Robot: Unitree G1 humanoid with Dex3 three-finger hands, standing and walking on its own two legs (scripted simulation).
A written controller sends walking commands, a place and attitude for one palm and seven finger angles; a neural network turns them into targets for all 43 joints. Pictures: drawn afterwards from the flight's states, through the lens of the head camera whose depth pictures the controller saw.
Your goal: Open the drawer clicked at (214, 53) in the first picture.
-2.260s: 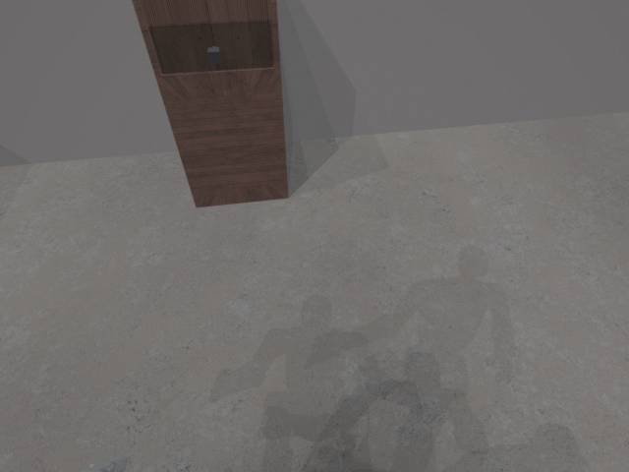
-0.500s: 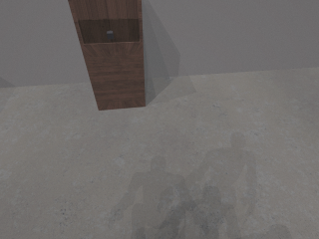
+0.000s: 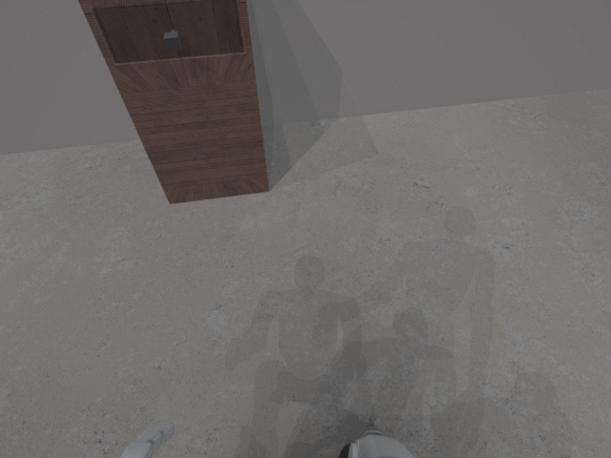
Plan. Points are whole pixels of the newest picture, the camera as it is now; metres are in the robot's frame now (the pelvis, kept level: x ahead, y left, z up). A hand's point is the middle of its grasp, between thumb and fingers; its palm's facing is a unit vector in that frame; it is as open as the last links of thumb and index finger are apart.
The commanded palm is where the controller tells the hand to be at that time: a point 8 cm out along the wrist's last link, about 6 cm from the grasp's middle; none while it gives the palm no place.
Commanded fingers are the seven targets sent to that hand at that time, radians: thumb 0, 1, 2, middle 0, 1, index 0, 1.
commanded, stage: walk to a spot facing it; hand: left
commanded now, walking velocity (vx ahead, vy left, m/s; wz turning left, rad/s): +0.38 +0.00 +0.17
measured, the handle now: (173, 38) +1.15 +0.40 -0.03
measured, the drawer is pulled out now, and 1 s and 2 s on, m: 0.00 0.00 0.00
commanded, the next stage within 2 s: take the last steps up to it in 0.58 s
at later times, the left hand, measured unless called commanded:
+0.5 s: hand out of the picture +0.13 +0.21 -0.17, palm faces +0.18 -0.97 -0.13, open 7.3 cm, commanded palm none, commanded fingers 0.00 0.90 0.90 -0.20 -0.30 -0.20 -0.30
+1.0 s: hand (205, 258) +0.48 +0.21 -0.14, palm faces +0.12 -0.97 -0.20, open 7.3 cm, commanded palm none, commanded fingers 0.00 0.90 0.90 -0.20 -0.30 -0.20 -0.30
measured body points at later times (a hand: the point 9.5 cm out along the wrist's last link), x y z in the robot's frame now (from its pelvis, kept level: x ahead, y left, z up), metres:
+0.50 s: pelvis +0.20 +0.05 +0.02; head +0.21 +0.08 +0.46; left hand +0.12 +0.27 -0.16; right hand +0.33 -0.17 -0.11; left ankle +0.24 +0.13 -0.71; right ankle +0.13 -0.09 -0.64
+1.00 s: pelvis +0.41 +0.03 +0.01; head +0.43 +0.02 +0.46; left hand +0.47 +0.26 -0.13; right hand +0.34 -0.18 -0.15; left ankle +0.29 +0.13 -0.64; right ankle +0.48 -0.06 -0.71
